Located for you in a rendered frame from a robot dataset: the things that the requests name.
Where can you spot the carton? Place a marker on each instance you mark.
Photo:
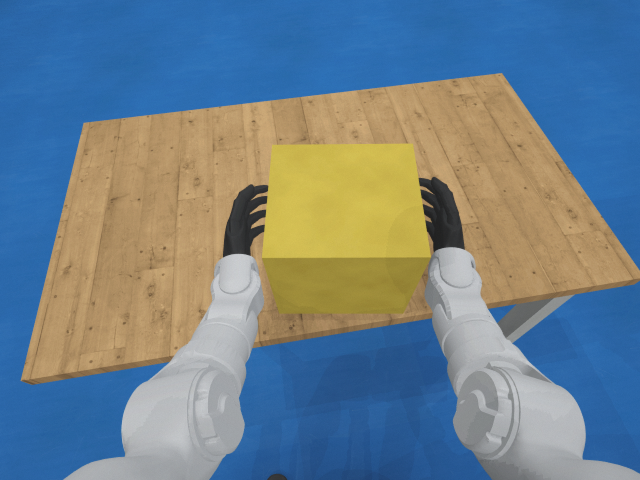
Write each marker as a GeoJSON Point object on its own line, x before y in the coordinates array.
{"type": "Point", "coordinates": [345, 230]}

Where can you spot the robot right hand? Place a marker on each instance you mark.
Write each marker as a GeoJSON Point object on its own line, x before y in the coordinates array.
{"type": "Point", "coordinates": [445, 229]}

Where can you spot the robot left upper arm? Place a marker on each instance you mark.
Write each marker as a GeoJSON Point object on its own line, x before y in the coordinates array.
{"type": "Point", "coordinates": [178, 427]}

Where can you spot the table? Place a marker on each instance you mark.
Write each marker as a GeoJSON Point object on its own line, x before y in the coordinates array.
{"type": "Point", "coordinates": [144, 218]}

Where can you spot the robot right forearm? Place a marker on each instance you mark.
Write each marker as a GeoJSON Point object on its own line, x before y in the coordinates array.
{"type": "Point", "coordinates": [468, 335]}

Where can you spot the robot left forearm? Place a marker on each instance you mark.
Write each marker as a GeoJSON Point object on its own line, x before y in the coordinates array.
{"type": "Point", "coordinates": [225, 336]}

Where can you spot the robot left hand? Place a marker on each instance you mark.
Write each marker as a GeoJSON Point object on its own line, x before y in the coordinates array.
{"type": "Point", "coordinates": [238, 233]}

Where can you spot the robot right upper arm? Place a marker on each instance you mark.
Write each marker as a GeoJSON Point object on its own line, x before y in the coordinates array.
{"type": "Point", "coordinates": [523, 428]}

